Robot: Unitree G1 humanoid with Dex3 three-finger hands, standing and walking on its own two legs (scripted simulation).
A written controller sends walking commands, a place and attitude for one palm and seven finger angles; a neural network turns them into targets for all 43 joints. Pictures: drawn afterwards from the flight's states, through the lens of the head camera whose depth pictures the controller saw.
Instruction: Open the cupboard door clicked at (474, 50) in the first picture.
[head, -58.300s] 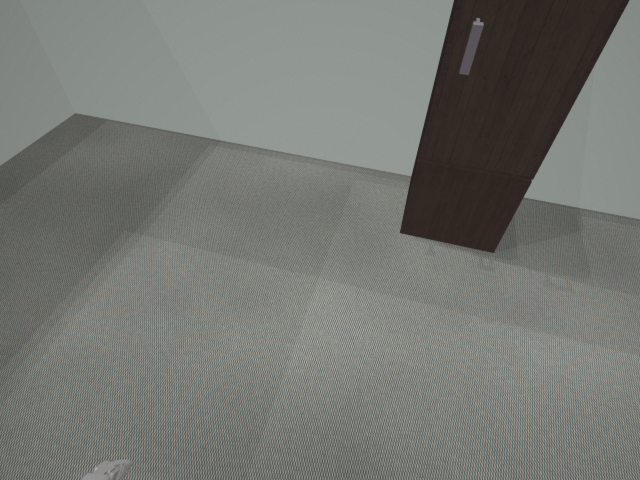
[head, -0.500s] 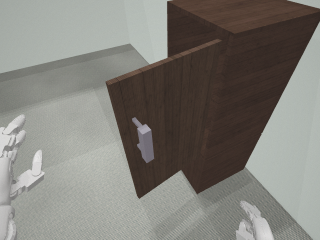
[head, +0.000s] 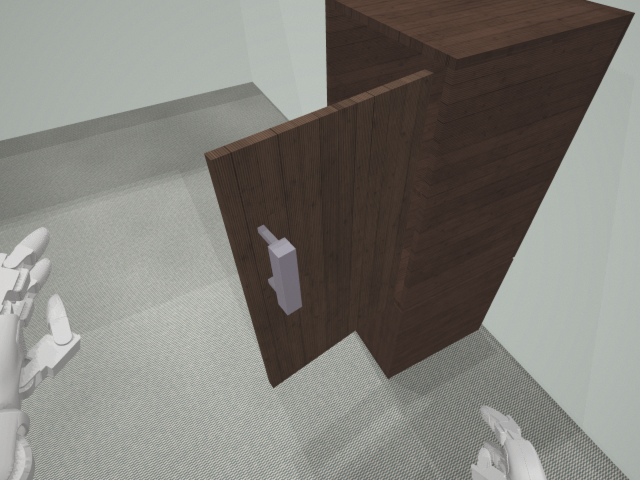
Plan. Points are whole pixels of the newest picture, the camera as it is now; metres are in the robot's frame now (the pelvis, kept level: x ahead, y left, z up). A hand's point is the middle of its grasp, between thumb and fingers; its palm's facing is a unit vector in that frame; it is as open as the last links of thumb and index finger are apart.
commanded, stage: step back with the hand held close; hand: left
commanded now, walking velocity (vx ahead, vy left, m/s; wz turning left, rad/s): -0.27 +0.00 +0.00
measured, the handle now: (277, 269) +0.38 +0.11 +0.05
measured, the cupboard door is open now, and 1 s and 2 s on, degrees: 99 99 99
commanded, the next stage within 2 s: stop stepping back and stand still in 1.16 s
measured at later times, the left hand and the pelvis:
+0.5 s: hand (5, 401) +0.13 +0.29 +0.15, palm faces +0.39 -0.76 -0.53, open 7.4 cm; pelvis -0.07 +0.03 -0.02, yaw -1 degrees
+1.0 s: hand out of the picture +0.05 +0.28 +0.16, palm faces +0.43 -0.75 -0.50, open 7.4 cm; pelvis -0.16 +0.02 -0.02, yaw -1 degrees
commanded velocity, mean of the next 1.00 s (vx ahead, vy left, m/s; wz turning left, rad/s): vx -0.31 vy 0.00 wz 0.00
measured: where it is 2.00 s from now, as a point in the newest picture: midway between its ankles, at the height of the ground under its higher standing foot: outside the picture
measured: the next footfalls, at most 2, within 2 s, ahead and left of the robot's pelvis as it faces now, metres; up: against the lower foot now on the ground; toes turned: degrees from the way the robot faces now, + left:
right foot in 0.94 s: -0.19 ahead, -0.09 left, +0.00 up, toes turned +2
left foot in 1.10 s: -0.07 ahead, +0.11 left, +0.00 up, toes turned +1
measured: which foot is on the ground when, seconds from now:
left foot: down 0.00-0.98, up 1.00-1.00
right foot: down 0.00-0.74, up 0.76-0.92, down 0.94-1.00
